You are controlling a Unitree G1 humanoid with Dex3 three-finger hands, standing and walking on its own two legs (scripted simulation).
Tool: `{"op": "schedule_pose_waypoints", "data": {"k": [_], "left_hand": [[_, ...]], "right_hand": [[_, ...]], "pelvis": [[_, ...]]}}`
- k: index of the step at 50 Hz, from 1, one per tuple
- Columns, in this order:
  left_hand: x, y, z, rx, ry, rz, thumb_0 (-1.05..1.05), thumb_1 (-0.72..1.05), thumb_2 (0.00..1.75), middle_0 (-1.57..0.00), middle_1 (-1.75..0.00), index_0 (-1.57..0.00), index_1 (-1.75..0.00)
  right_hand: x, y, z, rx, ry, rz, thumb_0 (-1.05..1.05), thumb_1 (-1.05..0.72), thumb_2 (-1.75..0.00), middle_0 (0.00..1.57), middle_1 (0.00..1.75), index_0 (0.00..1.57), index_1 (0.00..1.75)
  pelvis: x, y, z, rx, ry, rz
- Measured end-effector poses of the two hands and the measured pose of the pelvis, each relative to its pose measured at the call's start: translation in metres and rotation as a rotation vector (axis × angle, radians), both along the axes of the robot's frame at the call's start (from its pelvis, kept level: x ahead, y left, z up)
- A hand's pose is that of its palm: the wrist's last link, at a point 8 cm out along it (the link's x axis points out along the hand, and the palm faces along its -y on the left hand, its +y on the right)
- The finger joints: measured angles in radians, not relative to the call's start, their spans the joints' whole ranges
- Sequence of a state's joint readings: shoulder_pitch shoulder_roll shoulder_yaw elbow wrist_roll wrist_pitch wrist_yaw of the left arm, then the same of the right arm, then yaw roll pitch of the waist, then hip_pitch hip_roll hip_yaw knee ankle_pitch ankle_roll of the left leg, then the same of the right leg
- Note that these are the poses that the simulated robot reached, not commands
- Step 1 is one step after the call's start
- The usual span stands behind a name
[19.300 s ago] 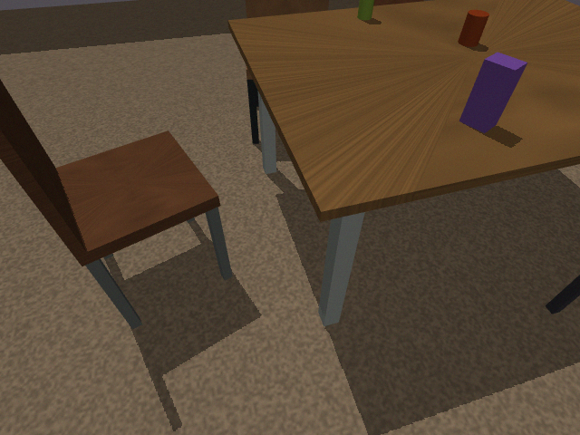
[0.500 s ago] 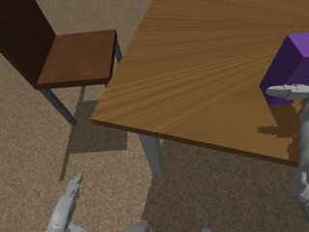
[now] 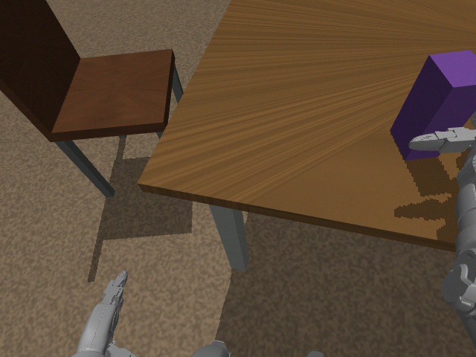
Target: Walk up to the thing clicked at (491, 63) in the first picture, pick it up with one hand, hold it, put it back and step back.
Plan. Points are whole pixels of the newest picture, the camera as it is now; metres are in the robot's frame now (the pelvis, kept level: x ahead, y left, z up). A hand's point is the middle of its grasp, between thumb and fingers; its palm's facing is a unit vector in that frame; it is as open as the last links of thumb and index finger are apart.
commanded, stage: close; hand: right
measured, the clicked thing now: (434, 110) +0.55 -0.23 +0.09
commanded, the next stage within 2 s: settle in 0.72 s
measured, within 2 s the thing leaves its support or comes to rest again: leaves its support in 1.02 s
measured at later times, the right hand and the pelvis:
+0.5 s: hand (450, 117) +0.51 -0.24 +0.11, palm faces +0.32 +0.95 +0.00, open 12.1 cm; pelvis +0.01 +0.00 +0.01, yaw +0 degrees
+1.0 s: hand (470, 113) +0.52 -0.27 +0.12, palm faces +0.32 +0.95 +0.00, open 9.9 cm; pelvis +0.01 +0.00 +0.01, yaw +0 degrees
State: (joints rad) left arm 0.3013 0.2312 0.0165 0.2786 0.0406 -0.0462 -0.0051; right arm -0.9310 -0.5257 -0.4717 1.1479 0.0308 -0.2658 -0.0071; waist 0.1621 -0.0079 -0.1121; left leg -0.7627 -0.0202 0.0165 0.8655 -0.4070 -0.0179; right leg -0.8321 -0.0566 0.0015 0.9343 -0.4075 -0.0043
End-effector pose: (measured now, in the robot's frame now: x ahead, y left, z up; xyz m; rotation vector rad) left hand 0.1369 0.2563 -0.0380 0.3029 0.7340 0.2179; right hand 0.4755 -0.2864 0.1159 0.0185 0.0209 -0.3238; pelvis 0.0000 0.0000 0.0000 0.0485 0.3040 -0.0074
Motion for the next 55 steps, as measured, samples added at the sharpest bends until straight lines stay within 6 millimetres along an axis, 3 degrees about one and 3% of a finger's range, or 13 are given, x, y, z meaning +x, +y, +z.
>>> {"op": "schedule_pose_waypoints", "data": {"k": [7, 16, 28, 31, 43, 55], "left_hand": [[-0.008, 0.000, 0.000, -0.008, 0.012, 0.019, -0.02, -0.55, 0.06, -0.06, -0.07, -0.06, -0.07], [-0.003, 0.008, 0.008, 0.016, -0.012, 0.030, -0.01, -0.55, 0.06, -0.06, -0.06, -0.06, -0.07], [0.005, 0.009, 0.010, 0.011, -0.015, 0.020, -0.01, -0.55, 0.06, -0.05, -0.06, -0.05, -0.06], [0.010, 0.009, 0.012, 0.018, -0.030, 0.014, -0.02, -0.55, 0.06, -0.05, -0.06, -0.05, -0.06], [0.004, 0.009, 0.014, 0.031, -0.008, 0.012, -0.01, -0.54, 0.05, -0.06, -0.06, -0.06, -0.06], [0.011, 0.001, 0.014, 0.007, -0.016, 0.010, -0.02, -0.56, 0.07, -0.07, -0.07, -0.06, -0.08]], "right_hand": [[0.007, 0.006, 0.007, -0.001, 0.010, 0.008, -0.01, 0.57, -0.01, 0.21, 0.07, 0.21, 0.07], [0.002, 0.007, 0.001, 0.007, 0.019, -0.004, -0.01, 0.56, -0.07, 0.42, 0.23, 0.42, 0.22], [-0.003, 0.000, -0.003, -0.002, 0.019, -0.001, -0.01, 0.29, -0.43, 0.89, 0.67, 0.90, 0.67], [0.000, -0.004, 0.000, 0.001, 0.005, -0.009, -0.01, 0.25, -0.50, 0.94, 0.76, 0.98, 0.77], [0.003, -0.024, -0.001, -0.003, 0.009, -0.017, -0.03, 0.47, -0.67, 0.94, 1.02, 0.98, 1.03], [0.002, -0.023, 0.013, -0.011, 0.007, -0.008, -0.03, 0.48, -0.84, 0.84, 1.10, 0.89, 1.11]], "pelvis": [[0.001, -0.002, 0.003, -0.002, 0.001, 0.005], [0.004, -0.002, 0.006, -0.005, -0.011, 0.009], [0.010, 0.001, 0.007, -0.006, -0.012, 0.004], [0.010, 0.002, 0.007, -0.005, -0.011, 0.002], [0.011, -0.001, 0.005, -0.002, 0.005, 0.004], [0.014, -0.004, 0.010, -0.001, -0.012, 0.001]]}}
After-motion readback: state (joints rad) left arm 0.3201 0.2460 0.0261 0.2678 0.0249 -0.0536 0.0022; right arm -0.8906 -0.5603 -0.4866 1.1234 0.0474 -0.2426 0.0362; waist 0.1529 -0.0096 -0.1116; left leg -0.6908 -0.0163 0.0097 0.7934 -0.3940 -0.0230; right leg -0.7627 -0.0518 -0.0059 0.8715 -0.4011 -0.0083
